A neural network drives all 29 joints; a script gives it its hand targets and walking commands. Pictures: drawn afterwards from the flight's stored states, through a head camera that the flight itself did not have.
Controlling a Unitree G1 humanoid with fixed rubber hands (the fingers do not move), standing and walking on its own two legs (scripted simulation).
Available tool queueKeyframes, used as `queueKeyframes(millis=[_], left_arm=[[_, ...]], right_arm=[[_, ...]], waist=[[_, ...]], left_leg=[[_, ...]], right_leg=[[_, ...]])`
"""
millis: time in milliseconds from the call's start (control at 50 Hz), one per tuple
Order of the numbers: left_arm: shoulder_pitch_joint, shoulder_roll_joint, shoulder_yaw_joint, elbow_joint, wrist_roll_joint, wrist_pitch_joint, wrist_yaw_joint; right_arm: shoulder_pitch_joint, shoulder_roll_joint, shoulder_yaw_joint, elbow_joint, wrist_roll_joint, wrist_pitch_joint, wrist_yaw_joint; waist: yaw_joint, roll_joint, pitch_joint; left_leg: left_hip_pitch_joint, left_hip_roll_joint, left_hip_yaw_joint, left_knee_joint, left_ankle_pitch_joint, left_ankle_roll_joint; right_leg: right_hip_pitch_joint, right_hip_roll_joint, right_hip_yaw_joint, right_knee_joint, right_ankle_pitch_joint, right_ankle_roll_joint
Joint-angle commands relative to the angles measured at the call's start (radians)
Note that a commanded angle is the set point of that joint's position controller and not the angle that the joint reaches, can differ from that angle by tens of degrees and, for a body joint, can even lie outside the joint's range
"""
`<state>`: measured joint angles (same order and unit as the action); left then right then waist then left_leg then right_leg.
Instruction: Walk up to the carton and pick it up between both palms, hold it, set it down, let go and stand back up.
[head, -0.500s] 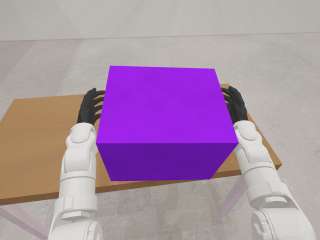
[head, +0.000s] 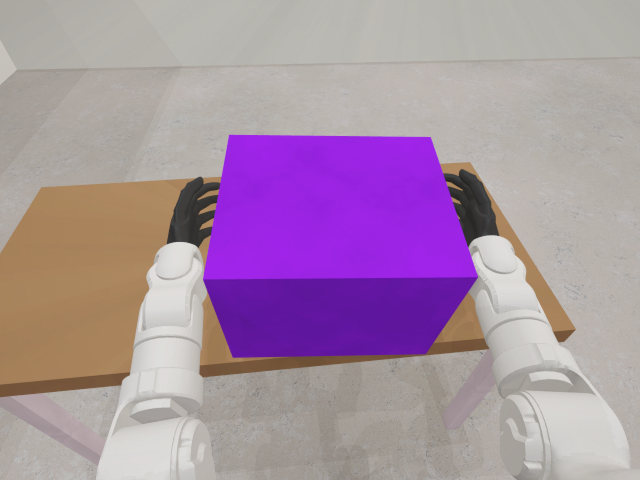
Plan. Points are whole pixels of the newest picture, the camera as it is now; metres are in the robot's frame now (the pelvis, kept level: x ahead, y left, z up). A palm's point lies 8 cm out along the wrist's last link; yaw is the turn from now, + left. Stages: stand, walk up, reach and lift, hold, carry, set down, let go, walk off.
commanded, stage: set down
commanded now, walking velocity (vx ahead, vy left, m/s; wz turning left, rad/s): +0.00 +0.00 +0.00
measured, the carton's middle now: (330, 248) +0.41 +0.02 +0.07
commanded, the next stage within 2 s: none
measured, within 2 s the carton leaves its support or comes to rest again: rests again in 1.72 s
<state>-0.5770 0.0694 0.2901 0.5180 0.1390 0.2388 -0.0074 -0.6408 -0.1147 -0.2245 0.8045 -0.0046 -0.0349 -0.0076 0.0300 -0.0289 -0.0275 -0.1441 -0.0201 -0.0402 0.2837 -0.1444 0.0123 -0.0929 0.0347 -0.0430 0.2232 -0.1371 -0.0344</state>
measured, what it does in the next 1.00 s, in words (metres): stands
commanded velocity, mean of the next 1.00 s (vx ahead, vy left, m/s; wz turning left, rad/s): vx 0.00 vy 0.00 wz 0.00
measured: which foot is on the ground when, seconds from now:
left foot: down 0.00-1.00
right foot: down 0.00-1.00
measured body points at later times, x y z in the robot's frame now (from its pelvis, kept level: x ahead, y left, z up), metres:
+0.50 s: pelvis +0.01 +0.00 +0.00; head +0.03 +0.01 +0.45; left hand +0.41 +0.21 +0.09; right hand +0.44 -0.17 +0.10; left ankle +0.00 +0.11 -0.75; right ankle -0.01 -0.10 -0.75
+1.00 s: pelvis +0.01 +0.00 +0.00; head +0.06 +0.00 +0.45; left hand +0.42 +0.20 +0.06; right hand +0.45 -0.17 +0.08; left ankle +0.00 +0.11 -0.75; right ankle -0.01 -0.09 -0.75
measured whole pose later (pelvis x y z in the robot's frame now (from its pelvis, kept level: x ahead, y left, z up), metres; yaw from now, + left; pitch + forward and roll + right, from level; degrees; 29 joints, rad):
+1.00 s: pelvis +0.01 +0.00 +0.00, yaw -1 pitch +11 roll +0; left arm -0.72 0.07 0.35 0.91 0.16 -0.03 0.04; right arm -0.79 -0.15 -0.39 1.09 -0.17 -0.20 0.04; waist 0.09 -0.01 -0.10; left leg -0.33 0.00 0.02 0.29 -0.14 0.01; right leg -0.29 0.04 -0.05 0.23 -0.13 -0.04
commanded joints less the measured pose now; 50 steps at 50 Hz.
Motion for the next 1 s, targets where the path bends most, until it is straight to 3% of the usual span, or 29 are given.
queueKeyframes(millis=[0,140,280,600,780,980], left_arm=[[-0.753,-0.547,-0.406,-0.099,-0.061,-0.127,-0.066],[-0.769,-0.534,-0.322,0.019,-0.029,-0.175,-0.066],[-0.768,-0.524,-0.280,0.059,-0.006,-0.207,-0.060],[-0.801,-0.545,-0.317,0.077,-0.030,-0.288,-0.027],[-0.808,-0.527,-0.254,0.163,-0.006,-0.315,-0.035],[-0.872,-0.505,-0.187,0.224,0.022,-0.347,-0.029]], right_arm=[[-0.706,0.480,0.236,-0.183,-0.058,-0.126,0.121],[-0.741,0.486,0.185,-0.091,-0.105,-0.157,0.138],[-0.736,0.489,0.168,-0.031,-0.117,-0.180,0.146],[-0.732,0.485,0.158,0.025,-0.134,-0.235,0.147],[-0.745,0.490,0.125,0.082,-0.167,-0.245,0.152],[-0.772,0.487,0.047,0.144,-0.219,-0.258,0.173]], waist=[[-0.012,0.043,-0.502],[0.026,0.008,-0.514],[0.048,0.010,-0.529],[0.034,0.028,-0.669],[0.051,0.001,-0.665],[0.068,0.000,-0.696]], left_leg=[[0.159,0.018,0.072,0.007,0.282,-0.064],[0.090,0.018,0.094,-0.006,0.266,-0.047],[0.073,0.021,0.107,0.005,0.331,-0.050],[0.107,0.033,0.091,0.079,0.537,-0.078],[0.030,0.036,0.099,0.065,0.483,-0.063],[-0.022,0.041,0.118,0.048,0.410,-0.050]], right_leg=[[0.120,-0.019,-0.049,0.014,0.205,0.048],[0.174,-0.030,-0.037,0.027,0.236,0.055],[0.202,-0.032,-0.030,0.045,0.320,0.059],[0.147,-0.021,-0.039,0.077,0.481,0.051],[0.162,-0.034,-0.032,0.096,0.509,0.060],[0.132,-0.046,-0.029,0.101,0.437,0.063]])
